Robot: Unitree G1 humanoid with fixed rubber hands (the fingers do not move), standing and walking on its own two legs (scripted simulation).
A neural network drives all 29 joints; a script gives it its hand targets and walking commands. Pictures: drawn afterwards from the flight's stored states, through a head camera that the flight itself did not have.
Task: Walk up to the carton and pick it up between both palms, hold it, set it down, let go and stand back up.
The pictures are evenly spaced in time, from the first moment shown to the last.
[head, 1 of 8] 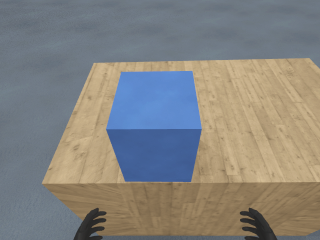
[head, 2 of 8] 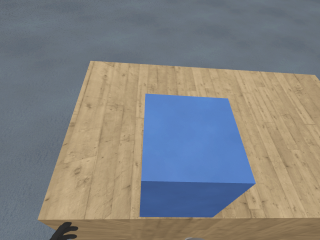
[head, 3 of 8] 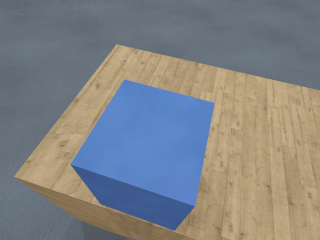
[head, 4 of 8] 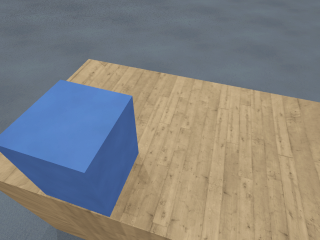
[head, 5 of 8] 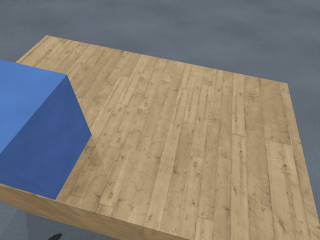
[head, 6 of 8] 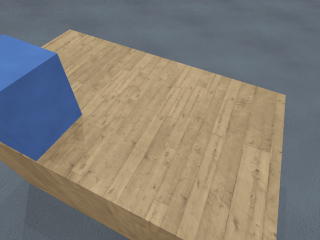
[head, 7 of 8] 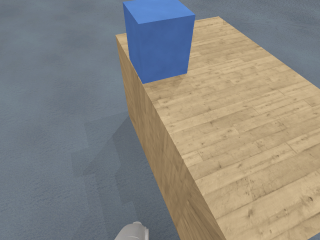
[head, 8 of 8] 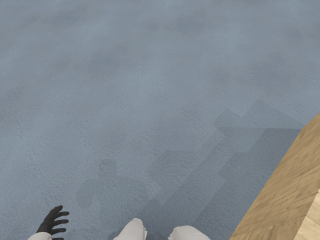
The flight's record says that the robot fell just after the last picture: no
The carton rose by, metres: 0.00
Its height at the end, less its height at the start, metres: +0.00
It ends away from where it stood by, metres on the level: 0.00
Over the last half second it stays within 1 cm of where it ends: yes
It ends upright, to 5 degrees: yes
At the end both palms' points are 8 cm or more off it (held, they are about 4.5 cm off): yes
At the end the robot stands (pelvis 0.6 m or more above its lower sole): yes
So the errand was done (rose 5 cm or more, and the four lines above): no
